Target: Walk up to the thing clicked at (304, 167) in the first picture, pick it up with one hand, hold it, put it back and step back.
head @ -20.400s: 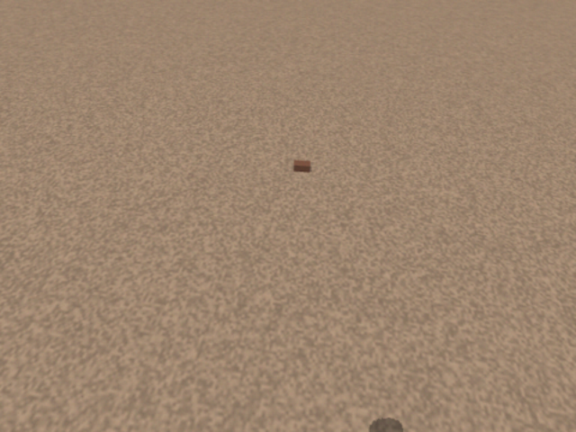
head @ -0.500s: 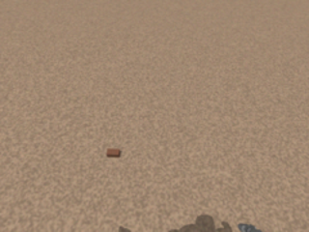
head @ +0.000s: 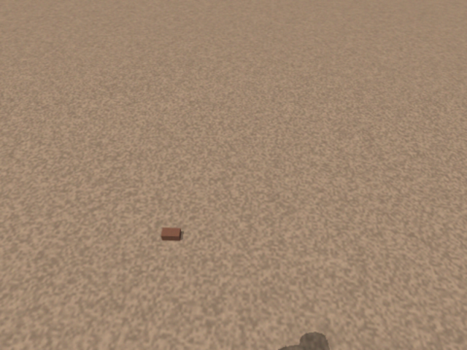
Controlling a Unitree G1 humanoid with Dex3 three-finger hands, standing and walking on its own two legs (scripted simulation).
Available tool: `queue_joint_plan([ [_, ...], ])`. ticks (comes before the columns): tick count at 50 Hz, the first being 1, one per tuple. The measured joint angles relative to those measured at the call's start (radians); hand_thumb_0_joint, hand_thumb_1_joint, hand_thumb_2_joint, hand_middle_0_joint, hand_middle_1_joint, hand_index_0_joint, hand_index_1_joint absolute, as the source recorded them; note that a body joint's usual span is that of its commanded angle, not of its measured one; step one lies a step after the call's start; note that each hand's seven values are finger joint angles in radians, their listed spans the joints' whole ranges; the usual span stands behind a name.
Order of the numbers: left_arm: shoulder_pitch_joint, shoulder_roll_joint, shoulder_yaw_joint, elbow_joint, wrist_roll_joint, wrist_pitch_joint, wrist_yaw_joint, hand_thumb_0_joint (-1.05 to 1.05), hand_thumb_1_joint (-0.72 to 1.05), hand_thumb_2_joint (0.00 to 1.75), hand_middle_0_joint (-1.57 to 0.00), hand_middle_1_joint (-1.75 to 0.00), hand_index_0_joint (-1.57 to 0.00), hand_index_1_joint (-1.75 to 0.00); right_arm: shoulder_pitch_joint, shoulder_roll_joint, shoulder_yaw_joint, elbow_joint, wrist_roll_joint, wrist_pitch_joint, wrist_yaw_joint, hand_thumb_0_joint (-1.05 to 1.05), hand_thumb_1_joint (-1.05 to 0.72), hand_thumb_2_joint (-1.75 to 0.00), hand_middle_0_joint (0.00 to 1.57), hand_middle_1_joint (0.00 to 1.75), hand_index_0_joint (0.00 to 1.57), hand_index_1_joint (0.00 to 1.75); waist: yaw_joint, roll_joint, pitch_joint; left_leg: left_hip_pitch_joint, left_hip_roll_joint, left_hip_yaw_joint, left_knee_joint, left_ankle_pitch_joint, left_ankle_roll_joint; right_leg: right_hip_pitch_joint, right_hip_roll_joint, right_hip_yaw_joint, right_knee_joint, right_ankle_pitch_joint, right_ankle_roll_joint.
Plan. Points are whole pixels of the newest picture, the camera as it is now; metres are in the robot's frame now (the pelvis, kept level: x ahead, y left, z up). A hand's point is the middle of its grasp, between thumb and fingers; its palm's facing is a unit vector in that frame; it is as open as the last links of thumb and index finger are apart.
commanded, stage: stand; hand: left
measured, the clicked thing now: (171, 234) +0.78 +0.23 -0.76
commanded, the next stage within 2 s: walk up in 0.34 s
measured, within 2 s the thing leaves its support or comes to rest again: neither
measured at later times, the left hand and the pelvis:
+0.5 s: hand out of the picture +0.07 +0.27 -0.16, palm faces -0.01 -0.94 -0.35, open 7.4 cm; pelvis +0.02 +0.01 -0.01, yaw +0 degrees
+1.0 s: hand (88, 286) +0.29 +0.29 -0.16, palm faces -0.11 -0.92 -0.37, open 7.4 cm; pelvis +0.18 +0.03 -0.03, yaw -2 degrees
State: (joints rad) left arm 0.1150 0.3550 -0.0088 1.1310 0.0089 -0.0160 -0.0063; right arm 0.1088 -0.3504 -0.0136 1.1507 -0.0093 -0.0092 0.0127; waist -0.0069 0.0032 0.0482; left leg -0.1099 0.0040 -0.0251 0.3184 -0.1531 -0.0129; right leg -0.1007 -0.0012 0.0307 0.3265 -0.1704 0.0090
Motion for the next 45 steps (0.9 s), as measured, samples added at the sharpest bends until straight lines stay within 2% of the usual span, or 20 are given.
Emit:
queue_joint_plan([
  [17, 0.016, 0.002, -0.007, -0.011, -0.001, 0.001, -0.001, 0.01, 0.91, 0.90, -0.20, -0.30, -0.20, -0.30, 0.021, -0.001, 0.002, 0.001, 0.000, 0.002, 0.001, 0.01, -0.90, -0.90, 0.20, 0.30, 0.20, 0.30, -0.002, -0.008, 0.005, -0.021, -0.001, 0.000, 0.014, -0.005, 0.002, -0.019, -0.001, 0.000, 0.011, -0.004, 0.001],
  [21, 0.060, 0.002, 0.029, -0.050, 0.014, -0.010, -0.026, 0.01, 0.91, 0.90, -0.20, -0.30, -0.20, -0.30, 0.063, -0.010, -0.028, -0.047, -0.020, -0.001, 0.029, 0.01, -0.90, -0.90, 0.20, 0.30, 0.20, 0.30, 0.004, -0.002, -0.024, -0.062, -0.005, -0.004, 0.127, -0.225, 0.042, -0.051, 0.009, 0.010, 0.099, -0.193, -0.038],
  [22, 0.075, 0.003, 0.037, -0.063, 0.017, -0.015, -0.029, 0.01, 0.91, 0.90, -0.20, -0.30, -0.20, -0.30, 0.073, -0.017, -0.035, -0.060, -0.023, -0.002, 0.032, 0.01, -0.90, -0.90, 0.20, 0.30, 0.21, 0.30, 0.006, 0.003, -0.029, -0.074, -0.005, -0.007, 0.154, -0.250, 0.048, -0.056, 0.013, 0.012, 0.106, -0.198, -0.046],
  [25, 0.108, 0.014, 0.056, -0.094, 0.022, -0.034, -0.031, 0.01, 0.91, 0.90, -0.21, -0.30, -0.20, -0.30, 0.084, -0.038, -0.053, -0.086, -0.030, -0.003, 0.034, 0.01, -0.90, -0.90, 0.20, 0.30, 0.21, 0.30, 0.012, 0.011, -0.011, -0.134, 0.000, 0.005, 0.290, -0.268, 0.046, -0.040, 0.013, 0.010, 0.083, -0.057, -0.037],
  [27, 0.129, 0.017, 0.065, -0.105, 0.026, -0.032, -0.031, 0.01, 0.91, 0.90, -0.21, -0.30, -0.20, -0.30, 0.092, -0.055, -0.065, -0.097, -0.032, -0.003, 0.038, 0.01, -0.90, -0.90, 0.20, 0.30, 0.20, 0.30, 0.020, 0.028, -0.003, -0.167, 0.016, 0.004, 0.344, -0.294, 0.043, -0.018, 0.017, 0.002, 0.078, -0.079, -0.023],
  [29, 0.151, 0.032, 0.069, -0.113, 0.028, -0.021, -0.035, 0.01, 0.91, 0.90, -0.21, -0.30, -0.20, -0.30, 0.102, -0.061, -0.074, -0.112, -0.031, -0.010, 0.043, 0.01, -0.90, -0.90, 0.20, 0.30, 0.20, 0.30, 0.025, 0.023, -0.001, -0.167, 0.029, 0.015, 0.293, -0.271, 0.046, -0.002, 0.009, 0.001, 0.089, -0.111, -0.014],
  [30, 0.161, 0.043, 0.070, -0.117, 0.027, -0.013, -0.036, 0.01, 0.91, 0.90, -0.21, -0.30, -0.20, -0.30, 0.107, -0.059, -0.079, -0.121, -0.032, -0.021, 0.044, 0.01, -0.90, -0.90, 0.20, 0.30, 0.20, 0.30, 0.025, 0.009, 0.003, -0.151, 0.025, 0.030, 0.257, -0.189, 0.039, -0.005, -0.003, 0.006, 0.122, -0.138, -0.012],
  [31, 0.173, 0.055, 0.072, -0.120, 0.024, -0.004, -0.035, 0.01, 0.91, 0.90, -0.21, -0.30, -0.20, -0.30, 0.111, -0.055, -0.085, -0.134, -0.037, -0.033, 0.043, 0.01, -0.90, -0.90, 0.20, 0.30, 0.20, 0.30, 0.027, -0.013, 0.006, -0.134, 0.011, 0.049, 0.234, -0.109, 0.035, -0.028, -0.017, 0.022, 0.194, -0.179, -0.030],
  [33, 0.184, 0.063, 0.071, -0.113, 0.018, 0.011, -0.026, 0.01, 0.91, 0.90, -0.20, -0.30, -0.20, -0.30, 0.123, -0.047, -0.090, -0.161, -0.041, -0.054, 0.038, 0.01, -0.90, -0.90, 0.20, 0.30, 0.20, 0.30, 0.016, -0.032, 0.005, -0.116, -0.002, 0.069, 0.234, -0.119, 0.040, -0.120, 0.004, 0.063, 0.421, -0.264, -0.052],
  [34, 0.186, 0.068, 0.067, -0.111, 0.016, 0.014, -0.025, 0.01, 0.91, 0.90, -0.20, -0.30, -0.20, -0.30, 0.132, -0.041, -0.088, -0.171, -0.034, -0.057, 0.036, 0.01, -0.90, -0.90, 0.20, 0.30, 0.20, 0.30, 0.008, -0.038, 0.005, -0.099, -0.006, 0.072, 0.220, -0.129, 0.044, -0.165, 0.018, 0.069, 0.516, -0.270, -0.057],
  [36, 0.188, 0.079, 0.061, -0.119, 0.008, 0.008, -0.028, 0.01, 0.91, 0.90, -0.20, -0.30, -0.20, -0.30, 0.154, -0.030, -0.079, -0.188, -0.025, -0.057, 0.031, 0.01, -0.90, -0.90, 0.20, 0.30, 0.20, 0.30, 0.001, -0.050, 0.010, -0.051, -0.012, 0.078, 0.170, -0.131, 0.049, -0.236, 0.024, 0.059, 0.615, -0.239, -0.058],
  [38, 0.188, 0.086, 0.059, -0.132, 0.005, -0.002, -0.034, 0.01, 0.91, 0.90, -0.20, -0.30, -0.20, -0.30, 0.175, -0.022, -0.069, -0.199, -0.020, -0.057, 0.027, 0.01, -0.90, -0.90, 0.20, 0.30, 0.20, 0.30, -0.002, -0.058, 0.016, -0.003, -0.018, 0.086, 0.118, -0.126, 0.052, -0.290, 0.012, 0.042, 0.622, -0.196, -0.047],
  [41, 0.177, 0.085, 0.058, -0.157, 0.006, -0.005, -0.043, 0.01, 0.91, 0.90, -0.20, -0.30, -0.20, -0.30, 0.203, -0.018, -0.062, -0.220, -0.015, -0.058, 0.024, 0.01, -0.90, -0.90, 0.20, 0.30, 0.21, 0.30, -0.009, -0.056, 0.034, 0.061, -0.024, 0.095, 0.066, -0.132, 0.056, -0.340, -0.016, 0.019, 0.547, -0.148, -0.030],
  [45, 0.137, 0.070, 0.058, -0.200, 0.010, -0.003, -0.054, 0.01, 0.91, 0.90, -0.20, -0.30, -0.20, -0.30, 0.239, -0.022, -0.056, -0.251, -0.008, -0.053, 0.024, 0.01, -0.90, -0.90, 0.20, 0.30, 0.21, 0.30, -0.020, -0.042, 0.066, 0.120, -0.031, 0.104, 0.067, -0.180, 0.051, -0.361, -0.051, -0.027, 0.388, -0.060, -0.037],
])
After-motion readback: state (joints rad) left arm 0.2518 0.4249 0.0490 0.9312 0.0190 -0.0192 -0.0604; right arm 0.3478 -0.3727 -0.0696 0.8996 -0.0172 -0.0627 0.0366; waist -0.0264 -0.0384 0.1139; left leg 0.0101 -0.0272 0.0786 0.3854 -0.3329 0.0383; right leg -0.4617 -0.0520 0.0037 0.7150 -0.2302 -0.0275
